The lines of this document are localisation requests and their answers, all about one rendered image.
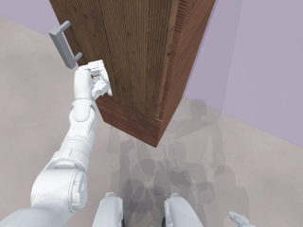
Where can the robot right hand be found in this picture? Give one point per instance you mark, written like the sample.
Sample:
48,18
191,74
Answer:
240,220

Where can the handle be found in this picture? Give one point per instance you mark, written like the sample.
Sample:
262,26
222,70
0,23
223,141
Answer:
61,45

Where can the right robot shin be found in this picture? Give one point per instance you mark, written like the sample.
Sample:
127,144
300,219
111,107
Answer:
172,195

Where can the cupboard door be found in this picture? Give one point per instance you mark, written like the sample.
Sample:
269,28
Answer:
131,37

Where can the robot left hand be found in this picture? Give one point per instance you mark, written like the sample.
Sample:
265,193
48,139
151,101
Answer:
86,87

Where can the robot left upper arm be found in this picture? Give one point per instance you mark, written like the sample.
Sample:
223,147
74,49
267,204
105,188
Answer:
57,194

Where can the robot left forearm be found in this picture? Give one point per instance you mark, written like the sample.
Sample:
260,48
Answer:
78,143

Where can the left robot thigh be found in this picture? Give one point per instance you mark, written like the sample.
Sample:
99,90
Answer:
109,213

